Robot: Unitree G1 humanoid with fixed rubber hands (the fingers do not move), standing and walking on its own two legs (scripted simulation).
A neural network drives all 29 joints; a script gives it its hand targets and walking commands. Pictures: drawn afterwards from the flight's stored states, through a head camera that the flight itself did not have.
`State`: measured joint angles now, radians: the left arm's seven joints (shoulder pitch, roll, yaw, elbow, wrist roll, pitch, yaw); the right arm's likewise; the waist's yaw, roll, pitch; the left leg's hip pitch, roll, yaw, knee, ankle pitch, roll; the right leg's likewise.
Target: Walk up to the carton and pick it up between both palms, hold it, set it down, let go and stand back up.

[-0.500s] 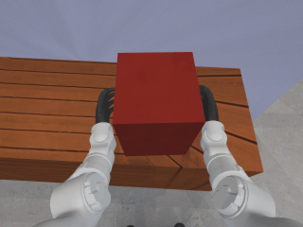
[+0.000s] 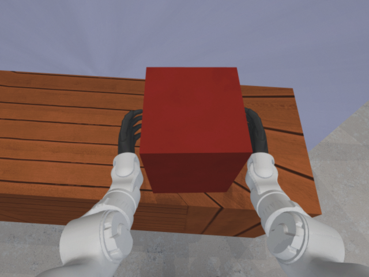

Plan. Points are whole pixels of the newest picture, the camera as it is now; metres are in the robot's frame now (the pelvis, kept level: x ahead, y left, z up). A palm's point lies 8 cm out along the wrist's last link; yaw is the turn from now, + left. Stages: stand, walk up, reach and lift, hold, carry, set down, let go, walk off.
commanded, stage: reach and lift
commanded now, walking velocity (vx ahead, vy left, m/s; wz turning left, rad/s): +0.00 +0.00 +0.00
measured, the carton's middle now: (190, 136) +0.45 +0.01 -0.04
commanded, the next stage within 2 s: none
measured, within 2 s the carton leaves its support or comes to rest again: leaves its support in 0.76 s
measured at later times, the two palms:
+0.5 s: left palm (127, 149) +0.40 +0.16 -0.01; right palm (257, 147) +0.40 -0.14 +0.00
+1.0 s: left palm (114, 159) +0.35 +0.16 +0.04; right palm (266, 142) +0.37 -0.13 +0.07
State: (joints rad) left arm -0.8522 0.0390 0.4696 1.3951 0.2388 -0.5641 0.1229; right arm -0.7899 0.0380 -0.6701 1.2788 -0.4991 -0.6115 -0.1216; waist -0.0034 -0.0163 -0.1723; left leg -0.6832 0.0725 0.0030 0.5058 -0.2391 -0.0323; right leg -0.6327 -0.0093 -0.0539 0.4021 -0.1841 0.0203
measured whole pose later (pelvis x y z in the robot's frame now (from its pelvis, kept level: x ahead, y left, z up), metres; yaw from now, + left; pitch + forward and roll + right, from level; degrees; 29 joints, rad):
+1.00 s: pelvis -0.02 -0.01 -0.01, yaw +5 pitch +17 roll -4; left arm -0.67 0.10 -0.09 1.22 -0.27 -0.31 0.22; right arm -0.67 -0.06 0.04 1.00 0.11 -0.16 -0.19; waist -0.06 0.09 -0.32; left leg -0.69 0.05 -0.14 0.71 -0.28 -0.05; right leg -0.59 0.01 -0.06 0.59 -0.29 0.02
